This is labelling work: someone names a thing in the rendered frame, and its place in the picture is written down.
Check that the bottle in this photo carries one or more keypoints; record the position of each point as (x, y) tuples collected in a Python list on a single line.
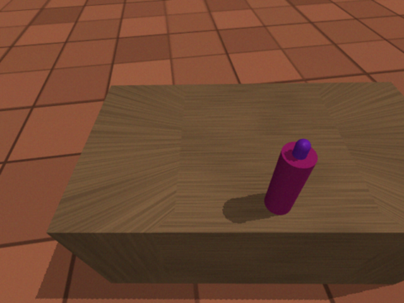
[(295, 163)]

